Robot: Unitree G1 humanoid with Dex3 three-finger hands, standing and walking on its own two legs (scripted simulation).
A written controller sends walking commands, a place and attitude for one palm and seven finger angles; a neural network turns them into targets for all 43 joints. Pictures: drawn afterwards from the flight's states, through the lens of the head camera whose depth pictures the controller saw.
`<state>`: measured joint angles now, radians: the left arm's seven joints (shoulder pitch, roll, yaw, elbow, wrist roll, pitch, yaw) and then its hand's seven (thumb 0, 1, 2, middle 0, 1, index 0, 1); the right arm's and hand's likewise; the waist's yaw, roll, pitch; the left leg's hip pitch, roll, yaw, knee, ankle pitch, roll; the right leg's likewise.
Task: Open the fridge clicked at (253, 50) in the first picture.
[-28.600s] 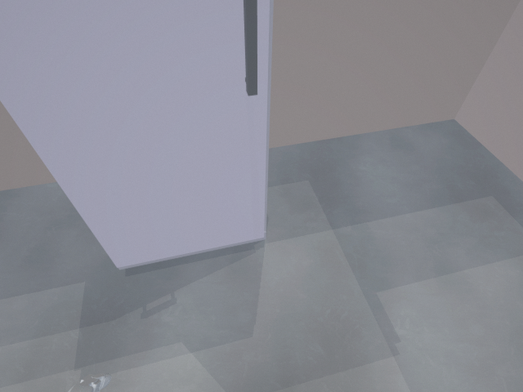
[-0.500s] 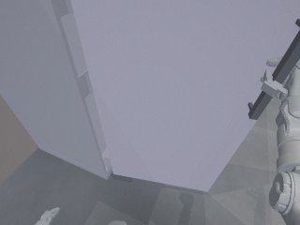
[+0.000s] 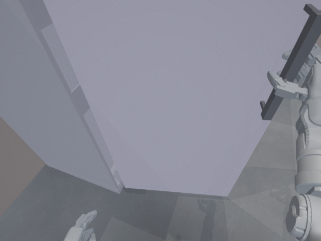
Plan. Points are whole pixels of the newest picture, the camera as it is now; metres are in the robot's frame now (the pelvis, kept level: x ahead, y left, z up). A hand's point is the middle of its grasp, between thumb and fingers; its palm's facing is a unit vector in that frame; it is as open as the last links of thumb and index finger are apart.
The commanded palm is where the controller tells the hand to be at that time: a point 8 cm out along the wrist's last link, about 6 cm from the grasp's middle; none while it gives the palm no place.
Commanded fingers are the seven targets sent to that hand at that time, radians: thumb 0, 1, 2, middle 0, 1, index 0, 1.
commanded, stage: loosen the grip on the handle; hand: right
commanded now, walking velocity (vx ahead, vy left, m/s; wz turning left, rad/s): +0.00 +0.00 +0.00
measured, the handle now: (284, 71) +0.48 -0.25 +0.20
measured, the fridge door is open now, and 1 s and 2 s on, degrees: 75 75 75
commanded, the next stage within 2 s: slip the hand off the handle in 0.38 s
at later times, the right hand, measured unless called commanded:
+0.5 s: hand (278, 86) +0.43 -0.23 +0.19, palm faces +0.32 +0.93 -0.19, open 14.5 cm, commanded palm +0.39 -0.28 +0.19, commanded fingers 0.00 0.55 -0.20 0.25 1.15 0.25 1.15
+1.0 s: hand (315, 91) +0.42 -0.31 +0.18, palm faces +0.36 +0.92 -0.17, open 14.7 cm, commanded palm +0.38 -0.35 +0.19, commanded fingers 0.00 0.55 -0.20 0.25 1.15 0.25 1.15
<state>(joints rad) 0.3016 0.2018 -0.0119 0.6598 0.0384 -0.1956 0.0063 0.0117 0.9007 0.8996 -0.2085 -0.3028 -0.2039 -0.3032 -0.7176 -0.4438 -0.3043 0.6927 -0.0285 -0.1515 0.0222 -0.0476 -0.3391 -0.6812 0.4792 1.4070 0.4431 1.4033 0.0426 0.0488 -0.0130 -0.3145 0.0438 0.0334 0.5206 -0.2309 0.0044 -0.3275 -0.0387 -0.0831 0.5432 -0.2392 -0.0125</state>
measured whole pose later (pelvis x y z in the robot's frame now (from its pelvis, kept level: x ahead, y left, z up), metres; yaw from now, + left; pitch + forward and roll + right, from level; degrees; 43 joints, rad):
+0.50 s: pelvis +0.04 +0.04 +0.00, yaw -2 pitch +3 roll +0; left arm 0.26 0.26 0.03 0.72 0.00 -0.05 0.06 0.01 0.90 0.90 -0.21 -0.30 -0.20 -0.30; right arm -0.49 -0.43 -0.36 0.41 0.06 -0.08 0.05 -0.01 0.54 -0.20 0.32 1.21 0.27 1.18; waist 0.02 -0.01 -0.01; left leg -0.28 0.01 0.08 0.51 -0.28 0.02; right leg -0.30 -0.07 -0.04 0.52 -0.27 0.04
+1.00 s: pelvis +0.02 +0.03 -0.01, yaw -1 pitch +5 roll +1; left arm 0.33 0.28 0.02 0.73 -0.02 -0.04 0.08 0.01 0.90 0.90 -0.21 -0.30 -0.20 -0.30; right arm -0.62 -0.64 -0.52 0.76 0.09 -0.23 0.21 -0.01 0.55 -0.20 0.25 1.15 0.26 1.15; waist 0.05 0.00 -0.01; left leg -0.38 0.01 0.08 0.59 -0.29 0.01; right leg -0.42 -0.08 -0.03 0.62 -0.29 0.03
